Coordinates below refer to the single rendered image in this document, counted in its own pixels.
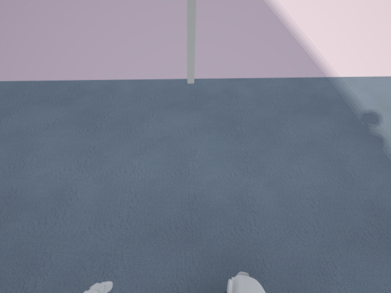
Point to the robot right thigh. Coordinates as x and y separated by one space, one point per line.
244 284

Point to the robot right shin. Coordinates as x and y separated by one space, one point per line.
243 273

